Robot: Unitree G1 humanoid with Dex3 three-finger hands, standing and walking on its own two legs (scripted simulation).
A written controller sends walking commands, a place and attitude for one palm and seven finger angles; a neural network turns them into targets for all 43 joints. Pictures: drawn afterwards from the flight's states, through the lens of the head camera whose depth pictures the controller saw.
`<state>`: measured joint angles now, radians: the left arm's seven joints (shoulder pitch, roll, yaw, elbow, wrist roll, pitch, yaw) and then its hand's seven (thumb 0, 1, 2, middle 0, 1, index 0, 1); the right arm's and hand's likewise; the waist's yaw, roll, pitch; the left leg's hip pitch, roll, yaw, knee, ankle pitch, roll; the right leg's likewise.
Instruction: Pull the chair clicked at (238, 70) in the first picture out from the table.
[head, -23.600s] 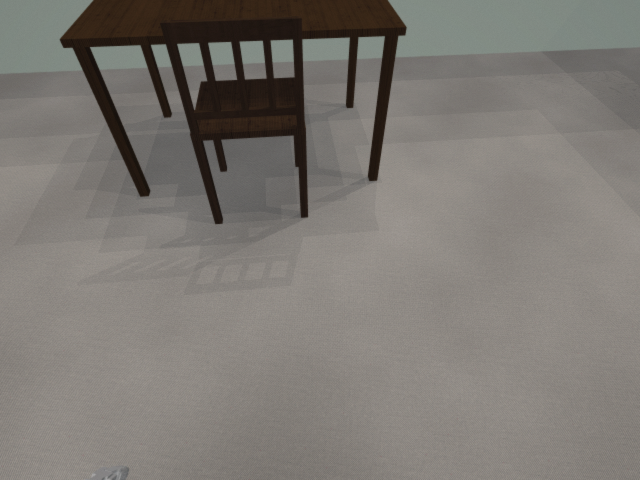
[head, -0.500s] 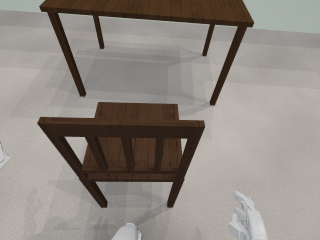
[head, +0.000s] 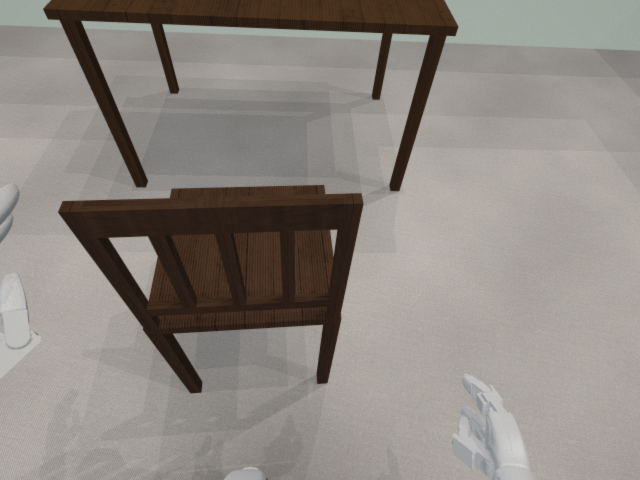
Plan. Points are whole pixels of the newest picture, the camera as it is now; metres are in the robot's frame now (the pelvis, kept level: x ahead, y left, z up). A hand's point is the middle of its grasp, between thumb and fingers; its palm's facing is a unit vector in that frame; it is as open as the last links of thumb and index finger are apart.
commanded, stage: stop stepping back and stand still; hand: left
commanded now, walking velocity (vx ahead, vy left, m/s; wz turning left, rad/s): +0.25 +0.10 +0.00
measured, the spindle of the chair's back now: (232, 269) +0.45 +0.18 -0.11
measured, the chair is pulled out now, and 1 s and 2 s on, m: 0.63 0.63 0.63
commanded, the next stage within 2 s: let the arm hang, fingers relaxed in 0.58 s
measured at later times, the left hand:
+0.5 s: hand out of the picture +0.13 +0.27 +0.18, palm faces +0.44 -0.74 -0.50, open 7.4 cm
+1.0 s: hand out of the picture +0.01 +0.17 -0.17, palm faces +0.12 -0.98 -0.16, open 6.8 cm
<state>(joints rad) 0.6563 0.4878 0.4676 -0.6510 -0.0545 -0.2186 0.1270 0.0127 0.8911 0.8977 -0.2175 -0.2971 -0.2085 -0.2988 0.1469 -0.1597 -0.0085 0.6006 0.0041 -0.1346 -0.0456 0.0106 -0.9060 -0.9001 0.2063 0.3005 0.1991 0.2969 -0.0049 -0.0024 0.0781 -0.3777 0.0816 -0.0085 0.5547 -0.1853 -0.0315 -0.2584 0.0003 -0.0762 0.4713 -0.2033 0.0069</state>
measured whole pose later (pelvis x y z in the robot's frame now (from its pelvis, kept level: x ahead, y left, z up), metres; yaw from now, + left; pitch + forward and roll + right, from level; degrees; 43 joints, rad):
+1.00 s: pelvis -0.04 -0.01 +0.00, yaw +3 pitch -1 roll -1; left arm 0.30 0.17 0.04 0.84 0.02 0.04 0.04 -0.05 1.04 0.90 -0.21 -0.30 -0.20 -0.30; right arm 0.30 -0.16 0.00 0.93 -0.02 -0.01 -0.01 0.00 -0.94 -0.90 0.21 0.30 0.20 0.30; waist 0.00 -0.06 0.05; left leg -0.29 -0.01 -0.05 0.54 -0.24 0.00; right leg -0.30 -0.02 -0.07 0.50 -0.19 -0.01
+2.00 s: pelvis -0.01 -0.03 +0.01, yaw +4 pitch -1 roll +0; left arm 0.31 0.13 -0.01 1.06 0.01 0.01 0.03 0.00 0.91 0.90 -0.20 -0.29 -0.19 -0.30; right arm 0.35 -0.10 0.01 1.08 -0.01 -0.01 -0.03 0.00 -0.91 -0.90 0.20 0.30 0.19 0.30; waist 0.01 0.00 0.05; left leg -0.21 0.01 -0.06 0.46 -0.24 -0.02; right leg -0.23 0.00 -0.08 0.46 -0.21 -0.04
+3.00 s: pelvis -0.02 -0.03 +0.01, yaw +3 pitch -1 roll +0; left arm 0.32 0.12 0.00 1.06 0.01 0.01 0.03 0.00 0.91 0.90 -0.20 -0.29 -0.19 -0.30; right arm 0.36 -0.09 0.01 1.09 -0.02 -0.01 -0.03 0.00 -0.91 -0.90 0.20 0.30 0.19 0.30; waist 0.01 0.00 0.06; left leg -0.21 0.01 -0.06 0.47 -0.24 -0.03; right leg -0.24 0.01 -0.08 0.46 -0.20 -0.04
